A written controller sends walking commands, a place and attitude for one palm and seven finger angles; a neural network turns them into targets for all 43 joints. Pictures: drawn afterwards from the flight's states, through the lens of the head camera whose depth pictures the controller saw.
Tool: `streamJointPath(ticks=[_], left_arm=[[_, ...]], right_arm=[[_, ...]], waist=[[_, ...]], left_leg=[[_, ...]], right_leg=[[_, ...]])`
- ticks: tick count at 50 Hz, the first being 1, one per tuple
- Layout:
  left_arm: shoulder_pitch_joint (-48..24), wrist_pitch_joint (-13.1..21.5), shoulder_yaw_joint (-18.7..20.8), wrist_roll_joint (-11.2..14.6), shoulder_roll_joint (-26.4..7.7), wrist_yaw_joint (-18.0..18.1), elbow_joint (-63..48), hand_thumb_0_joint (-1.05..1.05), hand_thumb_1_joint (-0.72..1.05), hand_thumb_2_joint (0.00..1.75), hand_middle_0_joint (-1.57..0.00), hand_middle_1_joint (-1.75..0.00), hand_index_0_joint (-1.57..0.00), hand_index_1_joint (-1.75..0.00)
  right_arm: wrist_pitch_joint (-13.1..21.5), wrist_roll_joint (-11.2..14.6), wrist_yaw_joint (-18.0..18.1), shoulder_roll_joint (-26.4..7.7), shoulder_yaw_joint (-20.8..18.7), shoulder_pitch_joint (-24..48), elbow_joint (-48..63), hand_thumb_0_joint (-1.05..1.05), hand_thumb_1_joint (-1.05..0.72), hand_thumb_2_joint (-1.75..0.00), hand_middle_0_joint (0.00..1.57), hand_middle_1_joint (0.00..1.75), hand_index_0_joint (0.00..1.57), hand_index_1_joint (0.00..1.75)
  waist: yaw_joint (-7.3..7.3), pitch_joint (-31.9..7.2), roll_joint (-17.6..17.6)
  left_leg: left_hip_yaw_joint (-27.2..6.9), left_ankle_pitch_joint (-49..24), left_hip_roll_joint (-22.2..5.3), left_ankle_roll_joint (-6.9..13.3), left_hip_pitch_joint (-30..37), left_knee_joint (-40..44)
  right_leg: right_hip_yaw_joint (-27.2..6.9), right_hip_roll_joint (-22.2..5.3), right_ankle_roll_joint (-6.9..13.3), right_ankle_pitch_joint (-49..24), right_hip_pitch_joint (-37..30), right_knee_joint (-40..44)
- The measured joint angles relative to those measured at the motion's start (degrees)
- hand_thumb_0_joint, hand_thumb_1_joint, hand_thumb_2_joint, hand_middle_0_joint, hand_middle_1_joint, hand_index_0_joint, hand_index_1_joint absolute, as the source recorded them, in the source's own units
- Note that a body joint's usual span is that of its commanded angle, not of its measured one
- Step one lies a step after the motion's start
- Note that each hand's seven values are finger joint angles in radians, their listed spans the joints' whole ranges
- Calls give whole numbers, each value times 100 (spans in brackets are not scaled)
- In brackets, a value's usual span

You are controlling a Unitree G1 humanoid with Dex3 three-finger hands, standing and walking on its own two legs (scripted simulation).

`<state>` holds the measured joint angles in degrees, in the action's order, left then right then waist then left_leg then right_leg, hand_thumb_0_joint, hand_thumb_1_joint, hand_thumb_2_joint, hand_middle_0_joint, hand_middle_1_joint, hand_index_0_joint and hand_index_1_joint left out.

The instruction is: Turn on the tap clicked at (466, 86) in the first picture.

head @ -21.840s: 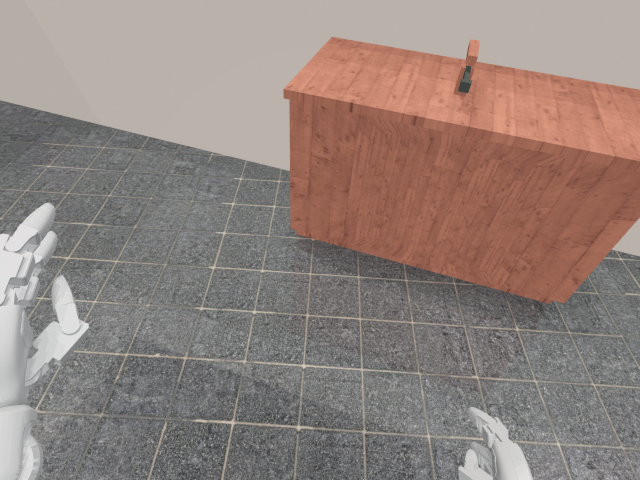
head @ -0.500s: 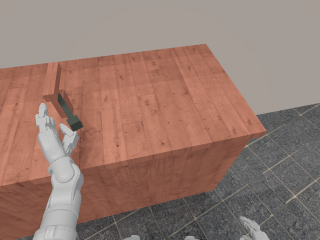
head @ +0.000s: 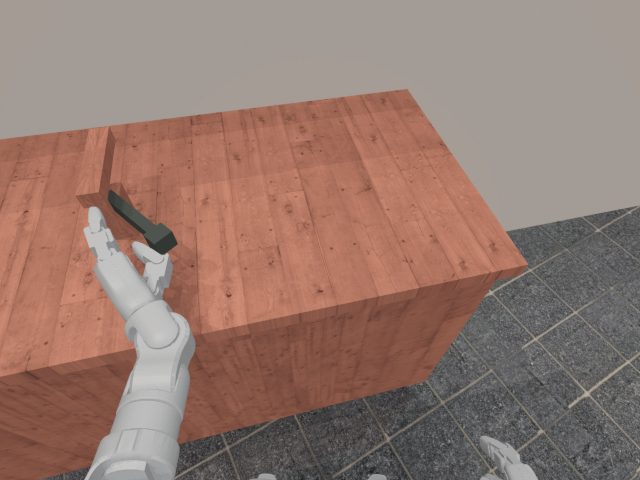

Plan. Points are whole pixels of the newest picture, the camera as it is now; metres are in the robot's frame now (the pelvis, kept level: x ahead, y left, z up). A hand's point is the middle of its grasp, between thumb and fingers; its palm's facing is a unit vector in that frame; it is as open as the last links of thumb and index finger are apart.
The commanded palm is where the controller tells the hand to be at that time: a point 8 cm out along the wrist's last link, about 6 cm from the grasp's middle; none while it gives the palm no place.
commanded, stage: push the lever round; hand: left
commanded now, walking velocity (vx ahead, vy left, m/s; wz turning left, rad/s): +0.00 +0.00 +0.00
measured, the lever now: (160, 239) +0.41 +0.23 +0.06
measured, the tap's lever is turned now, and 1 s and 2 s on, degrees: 37 59 79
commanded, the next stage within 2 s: lift the hand up off the lever in 1.44 s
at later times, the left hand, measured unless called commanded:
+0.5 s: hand (179, 251) +0.39 +0.20 +0.05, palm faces +0.75 -0.66 -0.06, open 7.7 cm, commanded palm +0.34 +0.21 +0.06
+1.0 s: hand (202, 234) +0.42 +0.18 +0.05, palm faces +0.80 -0.60 -0.11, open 7.4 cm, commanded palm +0.37 +0.19 +0.06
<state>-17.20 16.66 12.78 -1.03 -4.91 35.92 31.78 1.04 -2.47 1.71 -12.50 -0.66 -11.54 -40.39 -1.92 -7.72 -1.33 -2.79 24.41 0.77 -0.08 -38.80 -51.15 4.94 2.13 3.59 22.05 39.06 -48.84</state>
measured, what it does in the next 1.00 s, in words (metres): stands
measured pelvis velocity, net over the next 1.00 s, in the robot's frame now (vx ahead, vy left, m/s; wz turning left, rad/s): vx -0.01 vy -0.01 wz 0.01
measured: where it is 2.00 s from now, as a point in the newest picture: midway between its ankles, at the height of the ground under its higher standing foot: outside the picture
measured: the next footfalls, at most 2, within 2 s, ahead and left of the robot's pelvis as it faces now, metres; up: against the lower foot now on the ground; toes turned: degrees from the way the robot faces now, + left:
none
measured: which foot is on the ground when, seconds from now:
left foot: down 0.00-1.00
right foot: down 0.00-1.00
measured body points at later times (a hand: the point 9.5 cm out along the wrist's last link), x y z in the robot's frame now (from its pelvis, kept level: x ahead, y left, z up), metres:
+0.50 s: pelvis +0.00 +0.00 +0.00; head +0.04 +0.01 +0.45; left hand +0.35 +0.23 +0.06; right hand +0.12 -0.24 -0.12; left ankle +0.01 +0.12 -0.69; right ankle +0.02 -0.08 -0.69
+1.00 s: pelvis -0.01 -0.01 -0.01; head +0.05 +0.00 +0.44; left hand +0.38 +0.20 +0.06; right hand +0.10 -0.24 -0.14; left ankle +0.01 +0.12 -0.69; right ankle +0.02 -0.08 -0.69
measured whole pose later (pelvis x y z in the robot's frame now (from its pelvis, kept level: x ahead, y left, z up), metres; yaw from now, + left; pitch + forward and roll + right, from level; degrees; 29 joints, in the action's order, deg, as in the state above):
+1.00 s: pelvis -0.01 -0.01 -0.01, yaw +0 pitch +15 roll -1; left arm -35.4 12.4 17.1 -7.9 0.0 53.3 47.5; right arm 0.5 -6.4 -1.8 -10.6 -1.7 -11.9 -44.5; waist -3.4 -9.9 -1.4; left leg -3.5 24.4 0.7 -0.8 -44.3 -53.5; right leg 5.7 2.1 4.2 22.3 44.4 -51.2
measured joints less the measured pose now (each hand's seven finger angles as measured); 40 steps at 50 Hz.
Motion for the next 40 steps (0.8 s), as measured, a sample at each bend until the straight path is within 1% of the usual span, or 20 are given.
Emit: streamJointPath(ticks=[11,24,33,40], left_arm=[[-259,-106,52,-167,160,460,262,-1,92,91,-15,-15,-16,-15],[-632,-139,71,-301,312,930,560,0,92,91,-15,-15,-16,-15],[-1018,-214,66,-415,465,1261,835,1,95,92,-15,-15,-16,-15],[-1398,-333,209,-530,516,1494,1164,1,96,93,-15,-15,-16,-15]], right_arm=[[-97,-67,-64,74,-22,-9,-65,1,-91,-89,20,30,20,30],[-113,-171,-164,84,-95,2,-179,1,-91,-89,20,30,20,30],[-93,-257,-250,143,-104,19,-287,1,-91,-89,20,30,20,30],[-84,-319,-293,190,-87,33,-347,1,-91,-89,20,30,20,30]], waist=[[-26,-59,28],[-60,-90,23],[-64,-108,10],[-99,-140,-7]], left_leg=[[6,7,-7,-1,8,8],[-14,14,3,3,-130,-86],[-29,12,19,-2,-272,-167],[-49,1,17,-22,-394,-206]], right_leg=[[-7,7,1,4,-5,8],[16,-3,-9,0,108,-49],[36,-22,-8,7,243,-131],[58,-21,12,6,363,-176]])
